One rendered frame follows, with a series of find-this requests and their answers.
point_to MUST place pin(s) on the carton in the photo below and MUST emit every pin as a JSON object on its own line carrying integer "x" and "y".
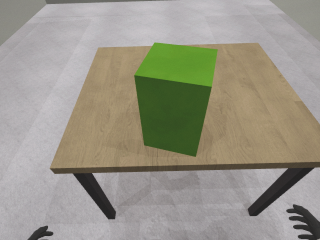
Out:
{"x": 173, "y": 86}

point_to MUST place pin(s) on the robot left hand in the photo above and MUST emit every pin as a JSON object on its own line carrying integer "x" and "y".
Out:
{"x": 41, "y": 232}

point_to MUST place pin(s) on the robot right hand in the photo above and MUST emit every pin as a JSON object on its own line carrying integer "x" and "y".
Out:
{"x": 313, "y": 225}

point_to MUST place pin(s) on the table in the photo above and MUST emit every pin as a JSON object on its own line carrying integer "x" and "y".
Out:
{"x": 254, "y": 120}

